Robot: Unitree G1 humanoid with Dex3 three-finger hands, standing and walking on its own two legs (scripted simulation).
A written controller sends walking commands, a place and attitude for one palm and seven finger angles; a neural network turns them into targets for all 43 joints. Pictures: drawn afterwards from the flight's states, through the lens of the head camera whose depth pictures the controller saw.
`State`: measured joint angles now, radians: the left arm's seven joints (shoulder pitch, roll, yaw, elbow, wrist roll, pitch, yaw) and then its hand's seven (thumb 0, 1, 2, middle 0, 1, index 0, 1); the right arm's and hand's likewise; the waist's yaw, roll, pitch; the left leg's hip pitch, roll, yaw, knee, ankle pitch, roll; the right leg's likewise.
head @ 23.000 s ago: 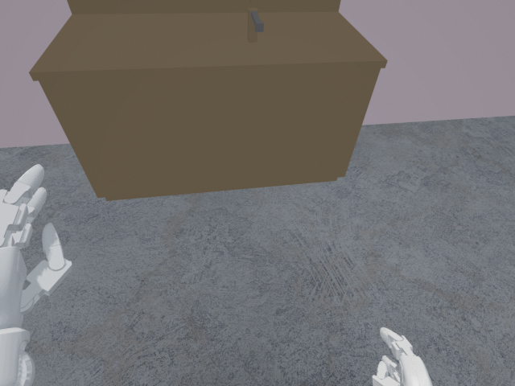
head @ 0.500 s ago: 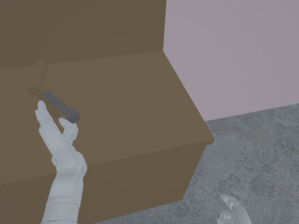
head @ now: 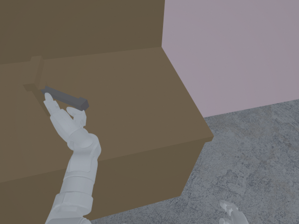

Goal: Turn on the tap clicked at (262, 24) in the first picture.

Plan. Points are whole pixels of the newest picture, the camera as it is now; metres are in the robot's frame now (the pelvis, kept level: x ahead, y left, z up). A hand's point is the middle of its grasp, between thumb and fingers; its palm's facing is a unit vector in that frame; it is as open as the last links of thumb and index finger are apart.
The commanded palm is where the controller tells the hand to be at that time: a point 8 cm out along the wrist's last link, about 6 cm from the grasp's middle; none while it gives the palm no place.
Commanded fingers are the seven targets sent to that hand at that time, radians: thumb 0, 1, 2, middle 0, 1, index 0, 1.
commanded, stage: push the lever round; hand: left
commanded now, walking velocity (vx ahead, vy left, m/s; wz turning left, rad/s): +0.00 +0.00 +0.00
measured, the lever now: (81, 104) +0.40 +0.22 +0.11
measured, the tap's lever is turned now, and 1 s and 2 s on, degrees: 50 77 79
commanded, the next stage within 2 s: lift the hand up off the lever in 0.90 s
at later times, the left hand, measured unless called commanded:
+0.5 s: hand (93, 105) +0.41 +0.19 +0.10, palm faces +0.82 -0.56 -0.08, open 8.0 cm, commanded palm +0.36 +0.19 +0.10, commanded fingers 0.00 0.90 0.90 -0.15 -0.15 -0.15 -0.15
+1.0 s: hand (99, 97) +0.44 +0.18 +0.10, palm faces +0.82 -0.57 -0.09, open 7.9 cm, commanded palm +0.39 +0.19 +0.10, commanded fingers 0.00 0.90 0.90 -0.15 -0.15 -0.15 -0.15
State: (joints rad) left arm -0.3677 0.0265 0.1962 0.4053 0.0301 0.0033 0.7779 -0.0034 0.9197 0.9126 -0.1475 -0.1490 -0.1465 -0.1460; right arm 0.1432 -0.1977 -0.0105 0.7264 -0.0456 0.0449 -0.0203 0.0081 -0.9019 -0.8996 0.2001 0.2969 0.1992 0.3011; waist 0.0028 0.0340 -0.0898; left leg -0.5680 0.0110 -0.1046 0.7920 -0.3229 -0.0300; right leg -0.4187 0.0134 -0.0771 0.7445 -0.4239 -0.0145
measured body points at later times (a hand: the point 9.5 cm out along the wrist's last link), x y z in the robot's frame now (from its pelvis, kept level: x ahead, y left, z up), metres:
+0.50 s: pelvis +0.00 -0.01 -0.01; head +0.03 -0.01 +0.44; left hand +0.36 +0.22 +0.10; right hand +0.14 -0.24 -0.13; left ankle +0.05 +0.13 -0.71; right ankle -0.03 -0.11 -0.71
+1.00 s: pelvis +0.00 -0.01 -0.01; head +0.04 -0.01 +0.44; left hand +0.39 +0.21 +0.11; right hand +0.11 -0.26 -0.13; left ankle +0.05 +0.13 -0.71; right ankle -0.03 -0.11 -0.71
